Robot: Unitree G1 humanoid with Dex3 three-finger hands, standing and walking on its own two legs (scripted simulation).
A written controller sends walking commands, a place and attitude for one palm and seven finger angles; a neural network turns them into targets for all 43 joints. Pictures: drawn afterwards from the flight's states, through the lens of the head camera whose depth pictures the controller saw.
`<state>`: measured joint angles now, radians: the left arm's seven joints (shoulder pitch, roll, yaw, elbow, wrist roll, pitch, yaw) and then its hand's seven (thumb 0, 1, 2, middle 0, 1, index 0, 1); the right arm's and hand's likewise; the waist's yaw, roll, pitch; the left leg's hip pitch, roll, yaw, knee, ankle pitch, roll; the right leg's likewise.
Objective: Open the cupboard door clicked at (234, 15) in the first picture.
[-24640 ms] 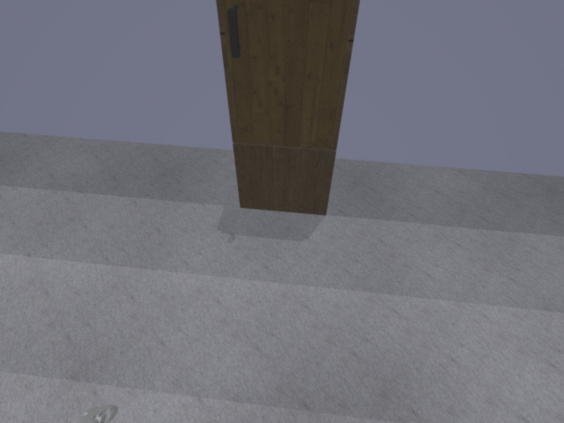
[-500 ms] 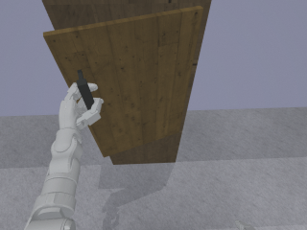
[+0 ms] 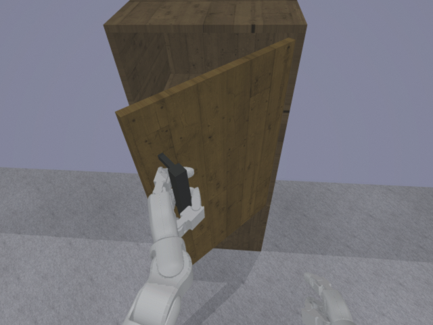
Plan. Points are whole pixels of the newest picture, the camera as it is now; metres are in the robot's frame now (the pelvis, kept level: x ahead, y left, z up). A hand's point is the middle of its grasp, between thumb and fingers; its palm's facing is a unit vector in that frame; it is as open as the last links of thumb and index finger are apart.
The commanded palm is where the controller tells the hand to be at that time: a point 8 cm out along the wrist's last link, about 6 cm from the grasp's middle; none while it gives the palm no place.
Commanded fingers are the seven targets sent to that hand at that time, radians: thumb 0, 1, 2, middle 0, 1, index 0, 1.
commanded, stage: open thumb and fingers to let go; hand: left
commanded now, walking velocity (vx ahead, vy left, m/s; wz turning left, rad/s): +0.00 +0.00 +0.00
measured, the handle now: (175, 187) +0.34 +0.10 +0.10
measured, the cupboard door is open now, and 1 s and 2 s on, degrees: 45 42 46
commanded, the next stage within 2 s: slide the hand sideways off the handle in 0.90 s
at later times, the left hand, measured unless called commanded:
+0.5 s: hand (192, 208) +0.29 +0.06 +0.10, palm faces +0.36 -0.93 -0.01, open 10.7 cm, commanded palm +0.25 +0.10 +0.09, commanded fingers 0.00 -0.50 0.30 -0.30 -1.20 -0.30 -1.20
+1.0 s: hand (189, 201) +0.31 +0.07 +0.10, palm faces +0.30 -0.95 -0.02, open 15.2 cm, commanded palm +0.25 +0.10 +0.09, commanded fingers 0.00 -0.50 0.30 -0.15 -0.30 -0.15 -0.30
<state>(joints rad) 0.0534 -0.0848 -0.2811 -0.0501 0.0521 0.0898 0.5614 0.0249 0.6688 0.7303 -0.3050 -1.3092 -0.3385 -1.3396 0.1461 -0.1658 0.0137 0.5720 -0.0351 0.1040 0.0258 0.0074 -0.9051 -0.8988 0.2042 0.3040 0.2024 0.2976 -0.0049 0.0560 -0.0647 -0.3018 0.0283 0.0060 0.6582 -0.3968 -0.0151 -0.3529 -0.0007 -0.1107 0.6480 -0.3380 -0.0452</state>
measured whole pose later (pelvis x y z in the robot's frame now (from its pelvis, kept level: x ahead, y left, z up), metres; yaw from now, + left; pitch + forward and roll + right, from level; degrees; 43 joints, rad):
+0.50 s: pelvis -0.02 -0.01 +0.00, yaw +1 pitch +1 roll +0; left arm -0.03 -0.12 -0.19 0.07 0.04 0.00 0.55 0.01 0.00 0.51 -0.33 -1.26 -0.34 -1.26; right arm 0.15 -0.20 0.01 0.62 -0.04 0.08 -0.04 0.01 -0.91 -0.90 0.20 0.30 0.20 0.30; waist 0.00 0.06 -0.03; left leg -0.30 0.02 -0.02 0.63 -0.35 -0.02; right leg -0.34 0.00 -0.13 0.63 -0.31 -0.06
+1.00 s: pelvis -0.03 +0.03 +0.00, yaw +0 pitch +1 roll -1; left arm -0.15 -0.13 -0.26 0.16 0.05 0.05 0.62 -0.01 -0.50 0.30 -0.30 -0.56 -0.29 -0.61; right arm 0.14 -0.16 0.02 0.63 -0.04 0.11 0.00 0.01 -0.91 -0.90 0.20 0.30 0.20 0.30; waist 0.02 0.04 -0.04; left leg -0.33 0.00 0.03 0.67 -0.37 0.02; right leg -0.38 -0.03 -0.09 0.65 -0.30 -0.01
